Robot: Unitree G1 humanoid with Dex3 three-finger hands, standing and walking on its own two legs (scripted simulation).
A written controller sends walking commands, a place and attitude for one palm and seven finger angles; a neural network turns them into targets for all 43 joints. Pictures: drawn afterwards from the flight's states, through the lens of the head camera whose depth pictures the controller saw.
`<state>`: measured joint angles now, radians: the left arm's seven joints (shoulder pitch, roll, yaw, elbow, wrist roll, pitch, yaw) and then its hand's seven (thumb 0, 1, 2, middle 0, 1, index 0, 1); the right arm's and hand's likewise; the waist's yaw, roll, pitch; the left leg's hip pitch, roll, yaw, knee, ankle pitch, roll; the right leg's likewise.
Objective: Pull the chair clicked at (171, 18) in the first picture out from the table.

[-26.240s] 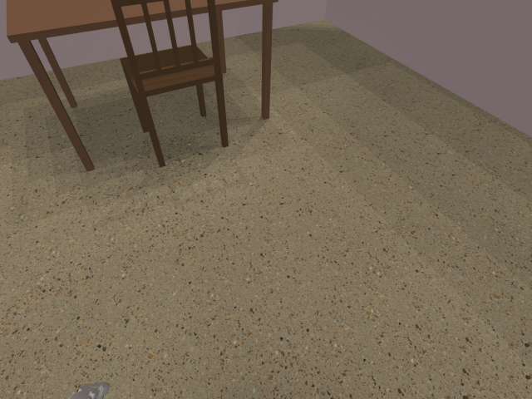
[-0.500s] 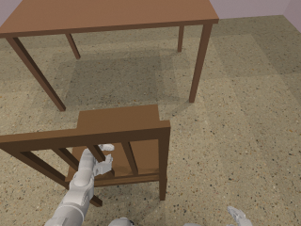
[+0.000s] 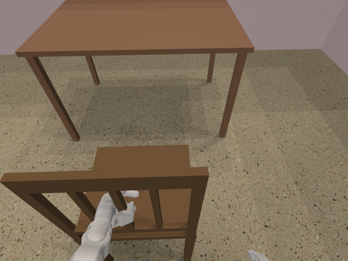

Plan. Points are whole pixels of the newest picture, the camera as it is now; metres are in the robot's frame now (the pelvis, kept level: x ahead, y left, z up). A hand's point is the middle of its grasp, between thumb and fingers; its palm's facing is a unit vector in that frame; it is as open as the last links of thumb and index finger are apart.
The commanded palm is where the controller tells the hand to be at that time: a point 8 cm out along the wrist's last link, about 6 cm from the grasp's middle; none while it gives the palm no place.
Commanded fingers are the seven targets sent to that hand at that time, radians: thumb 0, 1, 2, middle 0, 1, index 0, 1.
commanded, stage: stop walking, hand still on the chair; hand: left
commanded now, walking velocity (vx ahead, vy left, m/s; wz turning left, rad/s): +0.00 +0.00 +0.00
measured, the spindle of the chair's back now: (123, 210) +0.26 +0.16 -0.09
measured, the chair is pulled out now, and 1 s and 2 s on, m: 0.67 0.66 0.65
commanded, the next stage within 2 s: open the thumb and straighten the fingers in 0.70 s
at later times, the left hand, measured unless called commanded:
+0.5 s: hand (130, 208) +0.26 +0.13 -0.07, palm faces -0.02 -0.99 -0.17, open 5.1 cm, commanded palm +0.24 +0.19 -0.06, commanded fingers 0.00 0.90 0.90 -0.50 -1.45 -0.50 -1.45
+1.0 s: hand (126, 206) +0.26 +0.15 -0.07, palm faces -0.05 -0.99 -0.14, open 6.7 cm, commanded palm +0.24 +0.20 -0.05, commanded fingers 0.00 -0.43 0.26 -0.47 -1.38 -0.47 -1.38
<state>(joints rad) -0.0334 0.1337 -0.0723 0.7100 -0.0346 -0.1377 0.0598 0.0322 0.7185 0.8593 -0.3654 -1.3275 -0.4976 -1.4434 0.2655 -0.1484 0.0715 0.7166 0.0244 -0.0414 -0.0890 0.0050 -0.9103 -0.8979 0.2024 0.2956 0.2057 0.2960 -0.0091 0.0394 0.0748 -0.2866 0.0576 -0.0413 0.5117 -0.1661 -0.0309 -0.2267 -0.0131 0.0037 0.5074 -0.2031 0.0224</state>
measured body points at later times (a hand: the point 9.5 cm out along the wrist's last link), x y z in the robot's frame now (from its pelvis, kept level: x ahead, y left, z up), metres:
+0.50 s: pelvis +0.03 +0.00 +0.01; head +0.04 +0.00 +0.46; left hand +0.26 +0.19 -0.05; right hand +0.18 -0.24 -0.10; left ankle +0.08 +0.15 -0.73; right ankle +0.04 -0.14 -0.73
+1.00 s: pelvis +0.03 +0.01 -0.01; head +0.05 +0.01 +0.44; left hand +0.26 +0.20 -0.06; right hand +0.17 -0.24 -0.10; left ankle +0.08 +0.15 -0.73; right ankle +0.04 -0.14 -0.73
